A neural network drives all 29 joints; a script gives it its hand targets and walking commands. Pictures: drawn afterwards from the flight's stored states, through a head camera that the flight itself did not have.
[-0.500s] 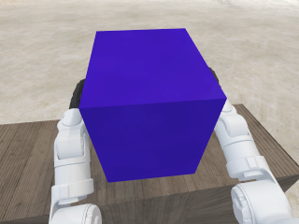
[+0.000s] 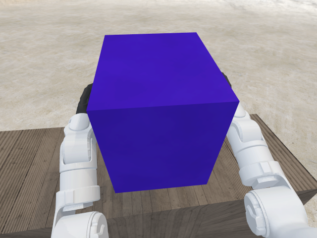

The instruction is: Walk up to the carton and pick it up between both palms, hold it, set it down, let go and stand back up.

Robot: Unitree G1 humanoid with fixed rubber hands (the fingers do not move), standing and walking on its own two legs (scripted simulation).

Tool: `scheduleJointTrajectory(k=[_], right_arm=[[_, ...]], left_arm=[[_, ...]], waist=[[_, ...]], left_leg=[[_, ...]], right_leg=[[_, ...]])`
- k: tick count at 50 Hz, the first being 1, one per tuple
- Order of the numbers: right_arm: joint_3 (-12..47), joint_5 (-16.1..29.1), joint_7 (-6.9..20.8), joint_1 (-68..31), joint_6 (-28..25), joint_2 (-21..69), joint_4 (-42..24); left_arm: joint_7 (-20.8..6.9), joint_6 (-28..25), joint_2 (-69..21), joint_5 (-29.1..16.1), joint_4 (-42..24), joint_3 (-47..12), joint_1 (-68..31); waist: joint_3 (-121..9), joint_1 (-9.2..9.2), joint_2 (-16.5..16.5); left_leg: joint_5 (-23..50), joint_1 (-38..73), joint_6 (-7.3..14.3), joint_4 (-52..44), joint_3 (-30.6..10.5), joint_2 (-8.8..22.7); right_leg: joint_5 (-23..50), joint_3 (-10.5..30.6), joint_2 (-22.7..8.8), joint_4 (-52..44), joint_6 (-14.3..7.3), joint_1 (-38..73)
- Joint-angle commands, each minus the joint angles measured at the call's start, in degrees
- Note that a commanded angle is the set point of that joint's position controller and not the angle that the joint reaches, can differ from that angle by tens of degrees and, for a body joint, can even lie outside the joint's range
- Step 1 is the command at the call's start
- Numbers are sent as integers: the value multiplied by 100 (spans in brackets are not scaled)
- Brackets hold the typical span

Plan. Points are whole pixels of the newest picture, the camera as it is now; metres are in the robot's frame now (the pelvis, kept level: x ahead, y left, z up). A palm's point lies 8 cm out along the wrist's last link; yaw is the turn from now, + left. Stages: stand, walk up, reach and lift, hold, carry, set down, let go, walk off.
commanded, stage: hold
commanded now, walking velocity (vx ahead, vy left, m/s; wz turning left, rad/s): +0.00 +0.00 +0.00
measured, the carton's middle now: (156, 111) +0.40 +0.01 +0.17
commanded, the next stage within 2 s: none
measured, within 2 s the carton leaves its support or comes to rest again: neither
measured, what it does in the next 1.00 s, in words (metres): stands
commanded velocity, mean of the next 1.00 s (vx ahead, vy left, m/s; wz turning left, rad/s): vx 0.00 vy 0.00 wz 0.00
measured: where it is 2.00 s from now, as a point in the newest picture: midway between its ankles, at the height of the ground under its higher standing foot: outside the picture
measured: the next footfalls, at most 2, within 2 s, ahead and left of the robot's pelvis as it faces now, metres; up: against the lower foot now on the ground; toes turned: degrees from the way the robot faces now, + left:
none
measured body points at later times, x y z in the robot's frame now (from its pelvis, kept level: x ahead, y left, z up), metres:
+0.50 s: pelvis +0.00 +0.00 +0.00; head -0.05 +0.02 +0.45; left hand +0.36 +0.17 +0.19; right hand +0.38 -0.17 +0.21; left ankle +0.04 +0.15 -0.75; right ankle -0.02 -0.15 -0.75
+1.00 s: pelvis +0.00 +0.00 +0.00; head -0.06 +0.03 +0.45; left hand +0.36 +0.18 +0.19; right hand +0.38 -0.16 +0.21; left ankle +0.04 +0.15 -0.75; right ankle -0.02 -0.15 -0.75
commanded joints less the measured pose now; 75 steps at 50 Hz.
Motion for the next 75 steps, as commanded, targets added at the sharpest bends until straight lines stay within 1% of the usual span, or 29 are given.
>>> scheduleJointTrajectory(k=[1,3,4,6,12,13,14,15,16,17,19,22,24,28,33,36,40,46,50,55,56,60,61,63,65,69,71,73,75], right_arm=[[1525,339,599,-3370,-145,2911,-1087],[1710,495,598,-3413,-229,3101,-1493],[1751,509,577,-3444,-236,3124,-1625],[1767,487,551,-3486,-198,3083,-1549],[2031,569,466,-3451,-226,3132,-2123],[2059,593,457,-3424,-238,3130,-2122],[1926,513,467,-3398,-172,2929,-1913],[2021,527,474,-3233,-154,3111,-1971],[1904,481,483,-3256,-131,2986,-1724],[1971,521,492,-3118,-130,3021,-1782],[2006,532,460,-3128,-132,3062,-1913],[1865,440,474,-3234,-79,3084,-1640],[2013,457,468,-3130,-136,3121,-1841],[1943,426,464,-3482,-204,3204,-2051],[1687,398,557,-3308,-186,3064,-1611],[1606,261,591,-3347,-90,3043,-1292],[1764,336,619,-3389,-176,3172,-1324],[1816,424,614,-3703,-365,3210,-1756],[1628,284,656,-3663,-299,3073,-1229],[1880,436,564,-3504,-295,3118,-1627],[1728,392,544,-3373,-233,3002,-1484],[1794,400,546,-3178,-159,3041,-1415],[1919,505,515,-3095,-212,3143,-1727],[1839,528,518,-3124,-183,3074,-1685],[1975,586,506,-3192,-217,3117,-1914],[1853,477,561,-3439,-173,3020,-1805],[1872,481,539,-3515,-226,3106,-1913],[2015,484,489,-3494,-233,3170,-2122],[2027,489,490,-3514,-193,3145,-1964]], left_arm=[[-869,-217,-2648,-666,-589,-2455,-3596],[-867,-260,-2766,-831,-956,-2692,-3597],[-830,-278,-2814,-899,-1247,-2834,-3634],[-848,-260,-2593,-768,-903,-2552,-3598],[-844,-285,-2572,-833,-1280,-2563,-3304],[-820,-294,-2585,-865,-1386,-2703,-3341],[-819,-243,-2511,-741,-1020,-2523,-3144],[-844,-229,-2495,-785,-1142,-2473,-3129],[-887,-225,-2427,-685,-991,-2387,-3318],[-913,-206,-2369,-635,-1101,-2328,-3010],[-941,-212,-2442,-727,-1183,-2441,-2993],[-961,-198,-2399,-685,-962,-2362,-3241],[-949,-227,-2485,-765,-1291,-2468,-3261],[-904,-296,-2617,-886,-1202,-2659,-3489],[-863,-280,-2695,-854,-1168,-2719,-3538],[-919,-177,-2493,-638,-549,-2316,-3322],[-895,-239,-2548,-678,-745,-2321,-3409],[-786,-373,-2753,-940,-968,-2734,-3798],[-780,-333,-2658,-746,-573,-2483,-3887],[-822,-284,-2651,-776,-750,-2524,-3268],[-862,-270,-2594,-754,-765,-2493,-3251],[-944,-212,-2491,-659,-848,-2342,-3145],[-937,-263,-2583,-809,-1287,-2553,-3243],[-899,-268,-2614,-794,-1292,-2593,-3292],[-866,-277,-2581,-850,-1548,-2751,-3412],[-872,-147,-2473,-683,-1032,-2427,-3328],[-876,-213,-2546,-812,-1059,-2587,-3376],[-911,-247,-2516,-845,-1139,-2578,-3183],[-848,-264,-2521,-831,-1118,-2526,-3353]], waist=[[-932,-171,446],[-1450,-117,573],[-1599,-193,582],[-1338,-96,406],[-1901,-3,268],[-2083,-68,404],[-1578,-19,360],[-1737,12,256],[-1435,-84,239],[-1512,38,167],[-1596,-45,99],[-1212,-45,185],[-1567,-83,155],[-1629,-100,236],[-1557,-156,549],[-1151,-24,362],[-1432,42,289],[-1849,-63,396],[-1216,-49,490],[-1730,-75,297],[-1629,-152,291],[-1298,-74,300],[-1774,-134,281],[-1611,-69,498],[-1629,-125,455],[-1070,78,355],[-1323,-54,296],[-1709,-30,140],[-1749,-12,143]], left_leg=[[762,1033,-9,-88,429,-458],[1148,1142,-4,39,440,-459],[1439,1272,-55,88,419,-454],[1258,1151,9,74,452,-514],[1657,1360,28,158,483,-528],[1765,1493,-10,207,454,-523],[1515,1334,-2,129,433,-529],[1498,1301,38,131,479,-532],[1253,1290,59,44,492,-527],[1340,1239,102,48,489,-508],[1529,1245,77,107,514,-529],[1200,1092,94,31,516,-535],[1455,1303,84,90,499,-510],[1306,1272,57,67,478,-514],[1067,1230,-28,11,433,-449],[605,1012,77,-120,528,-478],[898,1112,110,-48,553,-483],[1204,1298,41,98,457,-455],[548,1115,82,-85,474,-453],[1364,1392,75,99,488,-511],[1237,1300,50,55,470,-507],[1319,1202,70,21,494,-521],[1674,1403,53,114,498,-499],[1660,1319,-19,127,474,-489],[1786,1366,-54,171,460,-520],[904,1028,72,-45,523,-507],[984,1131,77,-7,513,-501],[1313,1228,98,98,508,-521],[1312,1348,85,89,473,-508]], right_leg=[[405,-503,570,-313,-73,-621],[888,-445,545,-200,-58,-396],[1118,-473,554,-164,-40,-378],[1024,-459,523,-241,24,-373],[1680,-459,544,-118,82,-134],[1742,-458,549,-110,62,-132],[1329,-501,572,-203,52,-334],[1529,-473,525,-169,92,-229],[1243,-456,500,-236,63,-359],[1351,-441,540,-191,56,-215],[1580,-434,542,-162,95,-63],[1289,-450,493,-197,88,-300],[1494,-477,531,-160,84,-203],[1222,-500,531,-186,86,-410],[772,-498,532,-232,-37,-424],[382,-459,486,-327,-12,-522],[578,-483,533,-267,11,-377],[865,-499,569,-197,-26,-452],[164,-502,501,-310,-45,-784],[1141,-479,545,-253,26,-274],[1068,-477,520,-267,32,-255],[1149,-469,523,-260,27,-260],[1549,-458,552,-181,35,-94],[1392,-444,575,-179,3,-183],[1589,-497,557,-143,36,-228],[673,-495,540,-252,16,-561],[843,-490,513,-248,6,-442],[1414,-443,518,-174,53,-131],[1216,-518,561,-193,82,-344]])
